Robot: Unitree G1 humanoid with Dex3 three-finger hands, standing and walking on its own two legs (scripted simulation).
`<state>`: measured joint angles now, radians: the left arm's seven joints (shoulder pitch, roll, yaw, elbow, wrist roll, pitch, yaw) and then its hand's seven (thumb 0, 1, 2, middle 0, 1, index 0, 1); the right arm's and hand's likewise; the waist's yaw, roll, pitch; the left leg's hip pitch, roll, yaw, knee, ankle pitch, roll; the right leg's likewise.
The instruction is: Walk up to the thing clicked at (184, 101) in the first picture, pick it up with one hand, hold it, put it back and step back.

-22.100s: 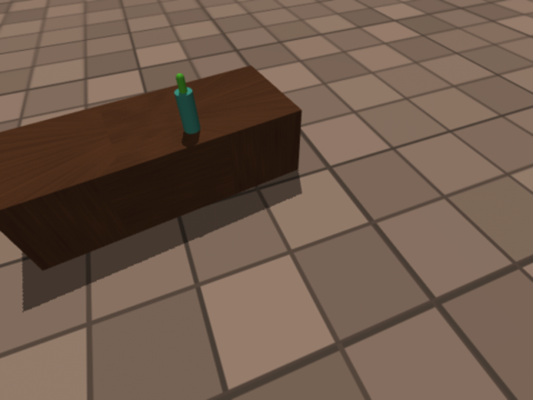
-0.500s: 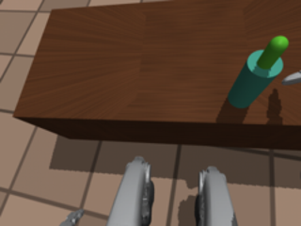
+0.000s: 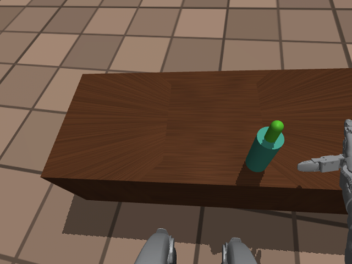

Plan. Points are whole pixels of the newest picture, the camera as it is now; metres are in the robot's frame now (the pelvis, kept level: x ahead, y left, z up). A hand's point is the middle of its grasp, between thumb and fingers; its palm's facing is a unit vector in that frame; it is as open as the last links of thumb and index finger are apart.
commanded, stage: home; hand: right
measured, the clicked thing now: (265, 146) +0.47 -0.20 -0.17
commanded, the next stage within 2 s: none
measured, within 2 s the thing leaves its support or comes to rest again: neither
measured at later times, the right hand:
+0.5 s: hand (294, 240) +0.20 -0.18 -0.02, palm faces +0.17 +0.95 -0.26, open 17.4 cm
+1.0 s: hand (296, 254) +0.18 -0.18 -0.04, palm faces +0.04 +0.95 -0.32, open 17.4 cm
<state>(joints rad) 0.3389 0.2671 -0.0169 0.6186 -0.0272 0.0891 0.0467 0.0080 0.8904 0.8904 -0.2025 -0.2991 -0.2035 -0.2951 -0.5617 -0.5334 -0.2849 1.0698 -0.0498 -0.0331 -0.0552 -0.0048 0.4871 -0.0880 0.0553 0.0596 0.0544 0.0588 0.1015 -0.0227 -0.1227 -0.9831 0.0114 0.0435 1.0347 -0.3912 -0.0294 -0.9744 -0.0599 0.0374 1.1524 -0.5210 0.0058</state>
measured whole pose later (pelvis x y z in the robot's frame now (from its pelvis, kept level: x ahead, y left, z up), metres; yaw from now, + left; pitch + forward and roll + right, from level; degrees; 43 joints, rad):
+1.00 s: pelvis +0.02 +0.01 +0.05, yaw -3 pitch +2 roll +1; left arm 0.24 0.24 -0.02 0.66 0.08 -0.03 0.09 0.01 0.89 0.90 -0.20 -0.31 -0.20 -0.30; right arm 0.31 -0.24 0.02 0.37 -0.06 0.10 -0.06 0.00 0.52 -0.06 0.06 0.05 0.05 0.05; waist 0.00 -0.02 -0.04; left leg -0.47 0.04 0.05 0.80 -0.37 -0.02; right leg -0.44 -0.03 0.03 0.84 -0.45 0.02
